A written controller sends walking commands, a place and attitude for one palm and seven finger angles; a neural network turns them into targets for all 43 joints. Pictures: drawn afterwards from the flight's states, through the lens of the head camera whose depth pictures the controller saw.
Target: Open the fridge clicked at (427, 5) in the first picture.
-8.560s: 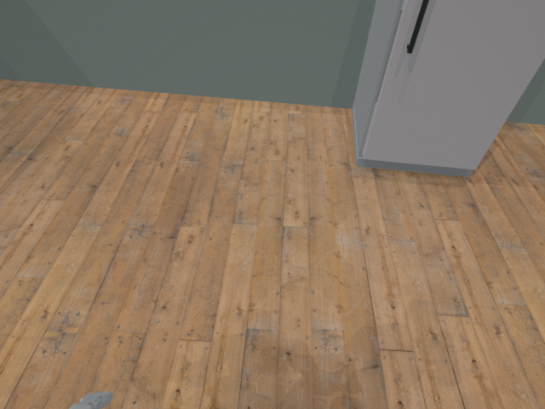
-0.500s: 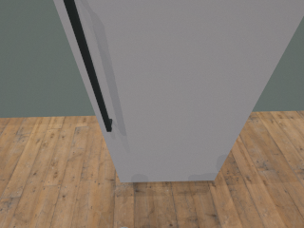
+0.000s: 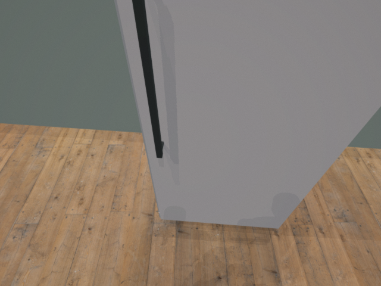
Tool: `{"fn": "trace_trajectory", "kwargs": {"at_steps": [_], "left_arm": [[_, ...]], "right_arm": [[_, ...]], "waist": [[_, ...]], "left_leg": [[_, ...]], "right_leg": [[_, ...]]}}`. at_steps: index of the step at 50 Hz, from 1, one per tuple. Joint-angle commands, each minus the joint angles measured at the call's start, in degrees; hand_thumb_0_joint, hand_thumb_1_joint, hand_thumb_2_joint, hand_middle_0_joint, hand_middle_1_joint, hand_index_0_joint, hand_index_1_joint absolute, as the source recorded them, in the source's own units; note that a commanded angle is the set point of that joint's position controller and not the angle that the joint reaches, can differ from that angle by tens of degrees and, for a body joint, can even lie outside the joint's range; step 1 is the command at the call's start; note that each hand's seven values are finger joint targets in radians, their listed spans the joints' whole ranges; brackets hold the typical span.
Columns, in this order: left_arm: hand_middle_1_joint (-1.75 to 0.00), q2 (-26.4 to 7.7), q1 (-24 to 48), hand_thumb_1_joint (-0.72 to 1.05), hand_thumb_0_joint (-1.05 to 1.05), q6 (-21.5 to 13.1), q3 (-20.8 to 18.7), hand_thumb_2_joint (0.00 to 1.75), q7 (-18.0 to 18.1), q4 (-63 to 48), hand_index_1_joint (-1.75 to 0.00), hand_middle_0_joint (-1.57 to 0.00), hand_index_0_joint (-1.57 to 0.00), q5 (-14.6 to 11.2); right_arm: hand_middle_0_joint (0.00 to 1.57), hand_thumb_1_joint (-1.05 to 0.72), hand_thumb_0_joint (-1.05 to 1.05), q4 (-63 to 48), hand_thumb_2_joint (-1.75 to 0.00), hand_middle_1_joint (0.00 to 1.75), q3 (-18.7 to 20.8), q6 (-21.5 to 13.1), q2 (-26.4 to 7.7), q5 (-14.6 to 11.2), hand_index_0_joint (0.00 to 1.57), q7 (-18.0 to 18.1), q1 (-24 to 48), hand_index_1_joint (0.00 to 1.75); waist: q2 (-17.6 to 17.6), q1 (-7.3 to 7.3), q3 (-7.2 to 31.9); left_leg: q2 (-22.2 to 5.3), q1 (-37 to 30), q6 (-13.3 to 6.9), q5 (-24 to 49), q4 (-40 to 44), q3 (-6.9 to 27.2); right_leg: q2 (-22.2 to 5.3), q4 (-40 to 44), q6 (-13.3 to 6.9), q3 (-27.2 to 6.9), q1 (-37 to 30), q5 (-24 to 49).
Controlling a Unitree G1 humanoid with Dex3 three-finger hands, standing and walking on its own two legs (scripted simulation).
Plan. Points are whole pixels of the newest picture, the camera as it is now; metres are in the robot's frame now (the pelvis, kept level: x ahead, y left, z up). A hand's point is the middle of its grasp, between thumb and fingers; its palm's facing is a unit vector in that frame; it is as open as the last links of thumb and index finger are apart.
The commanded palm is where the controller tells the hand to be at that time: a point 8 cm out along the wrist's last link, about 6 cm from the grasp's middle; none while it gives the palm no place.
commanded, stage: come to a stop and stand still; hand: left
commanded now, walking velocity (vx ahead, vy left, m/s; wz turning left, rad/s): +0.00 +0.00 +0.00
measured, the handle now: (152, 87) +0.49 +0.15 +0.16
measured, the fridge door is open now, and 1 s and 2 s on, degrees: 0 0 0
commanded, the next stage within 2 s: look again from close up in 0.28 s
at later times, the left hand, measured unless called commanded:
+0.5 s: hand out of the picture +0.03 +0.20 -0.17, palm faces -0.01 -0.97 -0.25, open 7.3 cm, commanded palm none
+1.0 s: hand out of the picture -0.02 +0.15 -0.17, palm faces +0.00 -0.98 -0.21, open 7.3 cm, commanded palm none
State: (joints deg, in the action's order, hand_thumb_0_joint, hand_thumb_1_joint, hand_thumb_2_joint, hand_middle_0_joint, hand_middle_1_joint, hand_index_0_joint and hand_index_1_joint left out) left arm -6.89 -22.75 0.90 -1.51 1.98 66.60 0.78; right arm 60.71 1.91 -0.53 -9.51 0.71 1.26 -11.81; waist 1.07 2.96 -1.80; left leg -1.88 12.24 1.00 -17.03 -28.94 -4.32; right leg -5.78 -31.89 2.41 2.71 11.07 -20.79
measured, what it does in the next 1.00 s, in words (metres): stands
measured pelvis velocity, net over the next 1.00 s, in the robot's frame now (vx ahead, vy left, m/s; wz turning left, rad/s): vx -0.03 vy -0.03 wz -0.02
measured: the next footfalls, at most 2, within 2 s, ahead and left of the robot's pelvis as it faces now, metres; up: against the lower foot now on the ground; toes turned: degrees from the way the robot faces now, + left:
none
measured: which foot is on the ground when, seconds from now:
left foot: down 0.00-1.00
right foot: down 0.00-1.00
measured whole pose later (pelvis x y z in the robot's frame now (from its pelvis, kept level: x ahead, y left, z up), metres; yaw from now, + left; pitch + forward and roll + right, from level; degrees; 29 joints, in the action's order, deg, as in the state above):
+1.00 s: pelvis -0.03 -0.03 +0.00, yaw -1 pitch -1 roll +1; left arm -8.6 -15.8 -0.3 0.5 1.1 62.8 0.6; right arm 61.9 -0.3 -0.3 -9.8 1.1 0.7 -17.2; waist -1.1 -0.2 -2.2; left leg -4.4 12.7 3.0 -13.0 -27.4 -4.1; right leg -3.1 -31.3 0.5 2.9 12.3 -17.6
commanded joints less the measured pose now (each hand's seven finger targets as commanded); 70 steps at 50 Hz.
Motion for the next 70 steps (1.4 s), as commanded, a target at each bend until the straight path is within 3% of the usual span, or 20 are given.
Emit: {"fn": "trace_trajectory", "kwargs": {"at_steps": [1,2,4,7,12,18,19,20,21,22,23,25,29,31,36,40,46,54,60,70], "left_arm": [[-0.3,-3.22,0.84,0.9,0.0,-0.48,0.08,0.9,0.32,-2.52,-0.3,-0.2,-0.2,-0.03],[-0.3,-3.96,0.03,0.9,0.0,-0.61,0.03,0.9,0.23,-2.18,-0.3,-0.2,-0.2,-0.08],[-0.3,-4.97,-0.99,0.9,0.0,-0.87,0.1,0.9,0.25,-0.81,-0.3,-0.2,-0.2,0.07],[-0.3,-6.54,1.34,0.9,0.0,-1.16,-0.09,0.9,0.34,-1.17,-0.3,-0.2,-0.2,0.29],[-0.3,-7.44,4.06,0.9,0.0,-1.19,-0.19,0.9,0.28,-2.45,-0.3,-0.2,-0.2,0.12],[-0.3,-8.39,6.42,0.9,0.0,-1.05,-0.24,0.9,0.13,-3.02,-0.3,-0.2,-0.2,-0.03],[-0.3,-9.45,3.69,0.9,0.0,-2.29,0.64,0.9,2.53,-2.99,-0.3,-0.2,-0.2,0.91],[-0.3,-11.57,6.11,0.9,0.0,-2.63,0.1,0.9,1.96,-6.41,-0.3,-0.2,-0.2,0.49],[-0.3,-10.69,7.56,0.9,0.0,-2.41,0.36,0.9,1.35,-6.96,-0.3,-0.2,-0.2,0.39],[-0.3,-10.58,7.25,0.9,0.0,-2.81,0.32,0.9,0.97,-6.94,-0.3,-0.2,-0.2,0.32],[-0.3,-10.91,6.26,0.9,0.0,-2.67,0.3,0.9,0.72,-7.19,-0.3,-0.2,-0.2,0.01],[-0.3,-10.27,6.87,0.9,0.0,-2.26,0.44,0.9,0.44,-7.39,-0.3,-0.2,-0.2,-0.12],[-0.3,-10.25,8.09,0.9,0.0,-1.94,0.84,0.9,0.01,-7.51,-0.3,-0.2,-0.2,-0.01],[-0.3,-10.41,8.03,0.9,0.0,-1.7,0.98,0.9,-0.06,-7.49,-0.3,-0.2,-0.2,-0.09],[-0.3,-10.76,7.37,0.9,0.0,-1.53,0.84,0.9,-0.21,-7.49,-0.3,-0.2,-0.2,-0.13],[-0.3,-10.78,6.43,0.9,0.0,-1.87,0.78,0.9,-0.21,-7.32,-0.3,-0.2,-0.2,-0.12],[-0.3,-10.37,5.77,0.9,0.0,-2.05,0.61,0.9,-0.29,-6.86,-0.3,-0.2,-0.2,-0.1],[-0.3,-10.34,4.93,0.9,0.0,-2.44,0.18,0.9,-0.32,-5.94,-0.3,-0.2,-0.2,-0.01],[-0.3,-10.2,5.02,0.9,0.0,-2.31,0.17,0.9,-0.38,-5.33,-0.3,-0.2,-0.2,0.02],[-0.3,-10.64,5.94,0.9,0.0,-2.28,-0.07,0.9,-0.48,-5.49,-0.3,-0.2,-0.2,0.09]], "right_arm": [[0.2,-0.9,0.0,0.46,-0.9,0.3,0.45,-0.42,-6.32,0.02,0.2,1.29,-4.16,0.3],[0.2,-0.9,0.0,0.3,-0.9,0.3,0.41,-0.41,-6.0,-0.12,0.2,1.44,-3.76,0.3],[0.2,-0.9,0.0,0.15,-0.9,0.3,0.36,-0.34,-5.46,-0.43,0.2,1.39,-2.1,0.3],[0.2,-0.9,0.0,0.3,-0.9,0.3,0.62,-0.39,-5.22,-0.45,0.2,1.08,-2.9,0.3],[0.2,-0.9,0.0,0.91,-0.9,0.3,0.51,-0.61,-5.22,-0.25,0.2,0.8,-2.57,0.3],[0.2,-0.9,0.0,1.85,-0.9,0.3,0.09,-0.58,-5.29,-0.12,0.2,0.6,-2.45,0.3],[0.2,-0.9,0.0,-2.27,-0.9,0.3,0.14,-1.03,-9.29,-0.43,0.2,-0.03,-1.83,0.3],[0.2,-0.9,0.0,-3.18,-0.9,0.3,0.11,-1.04,-6.98,0.29,0.2,-0.54,-4.34,0.3],[0.2,-0.9,0.0,-2.95,-0.9,0.3,-0.07,-1.14,-7.1,0.41,0.2,-0.52,-3.74,0.3],[0.2,-0.9,0.0,-2.96,-0.9,0.3,-0.35,-1.6,-6.83,0.8,0.2,-0.64,-5.13,0.3],[0.2,-0.9,0.0,-3.66,-0.9,0.3,-0.41,-1.55,-7.42,0.59,0.2,-0.46,-5.43,0.3],[0.2,-0.9,0.0,-4.26,-0.9,0.3,-0.24,-1.31,-8.0,0.35,0.2,-0.21,-5.61,0.3],[0.2,-0.9,0.0,-4.54,-0.9,0.3,-0.67,-0.68,-6.88,0.23,0.2,-0.33,-6.01,0.3],[0.2,-0.9,0.0,-4.15,-0.9,0.3,-0.73,-0.42,-6.67,0.25,0.2,-0.49,-6.57,0.3],[0.2,-0.9,0.0,-3.02,-0.9,0.3,-0.95,-0.22,-5.9,0.36,0.2,-0.61,-7.88,0.3],[0.2,-0.9,0.0,-2.36,-0.9,0.3,-1.09,-0.33,-5.33,0.29,0.2,-0.55,-8.02,0.3],[0.2,-0.9,0.0,-1.24,-0.9,0.3,-1.17,-0.48,-4.77,0.23,0.2,-0.4,-8.12,0.3],[0.2,-0.9,0.0,-0.16,-0.9,0.3,-1.0,-0.89,-4.96,0.15,0.2,0.04,-7.34,0.3],[0.2,-0.9,0.0,0.21,-0.9,0.3,-0.91,-0.82,-5.25,0.12,0.2,0.19,-6.19,0.3],[0.2,-0.9,0.0,0.44,-0.9,0.3,-0.71,-0.87,-6.1,0.23,0.2,0.19,-5.27,0.3]], "waist": [[-13.55,-2.35,-2.84],[-12.1,-1.91,-2.42],[-6.45,-1.43,-2.96],[-0.61,-2.61,-1.52],[-0.58,-2.46,0.34],[-1.11,-2.3,-0.95],[-1.16,-2.52,-3.13],[-3.7,-3.54,0.69],[-7.06,-3.18,-0.74],[-11.88,-3.03,2.44],[-11.37,-2.83,5.42],[-7.7,-2.96,5.05],[0.99,-3.26,-1.83],[0.97,-3.39,-4.33],[0.86,-3.41,-5.19],[2.93,-3.23,-3.62],[0.88,-3.17,-3.19],[-0.88,-2.93,-1.16],[-2.01,-2.72,-2.13],[-0.58,-2.62,-1.93]], "left_leg": [[-10.78,-4.28,-5.51,28.64,10.17,8.38],[-9.6,-4.32,-5.07,31.82,8.43,6.86],[-6.74,-3.88,-2.99,27.52,5.91,4.23],[-5.35,-5.18,-1.53,26.49,4.95,3.0],[-5.32,-5.56,-1.35,23.58,6.33,3.19],[-5.11,-4.11,-0.99,20.07,8.28,3.39],[-5.75,-0.26,-0.11,29.0,-2.37,2.48],[-4.67,0.22,-0.73,16.76,0.56,3.6],[-4.9,1.02,-1.48,16.3,2.74,4.17],[-5.25,0.67,-1.8,23.66,2.62,4.75],[-5.6,-1.73,-2.44,24.3,2.58,4.86],[-5.93,-1.6,-3.2,21.51,2.93,5.4],[-4.16,1.9,-2.5,8.82,4.4,3.91],[-3.61,2.5,-2.23,4.25,5.55,3.74],[-3.16,2.61,-1.89,0.54,6.64,3.07],[-3.11,1.04,-1.55,3.34,5.45,2.18],[-3.45,0.25,-1.17,5.41,5.62,1.89],[-4.15,-0.71,-0.85,9.81,5.06,1.62],[-4.4,-0.91,-0.78,9.59,5.68,1.85],[-4.73,-1.0,-0.89,10.19,6.45,2.3]], "right_leg": [[0.38,0.87,-0.04,1.57,4.95,2.12],[0.44,3.0,-0.26,0.49,3.21,4.45],[-0.65,8.16,-0.68,-1.33,1.11,13.91],[-1.48,8.05,-0.95,-1.37,-0.49,23.1],[-1.55,9.06,-0.95,-1.12,-2.15,20.59],[-1.71,10.6,-1.06,-1.05,-2.88,18.46],[-2.37,8.38,-1.82,-4.9,0.97,27.83],[-2.61,5.77,-3.4,-3.06,-0.81,18.02],[-1.2,4.82,-3.78,-2.29,1.31,10.84],[-0.44,3.15,-3.93,-1.51,-0.82,13.18],[0.44,2.4,-3.81,-0.69,-1.58,10.95],[1.18,2.26,-3.52,-0.03,-0.75,8.44],[-0.1,5.63,-3.46,-1.69,2.94,7.03],[-0.08,7.1,-3.39,-2.58,5.26,2.57],[-0.14,8.9,-3.6,-3.63,6.99,-2.43],[-0.74,9.8,-3.67,-4.31,6.62,-0.2],[-0.76,10.21,-3.78,-4.44,6.43,2.44],[-0.87,9.32,-4.01,-4.04,3.39,11.14],[-0.61,9.85,-3.92,-3.94,3.6,10.8],[-0.52,10.09,-3.78,-3.52,2.86,11.08]]}}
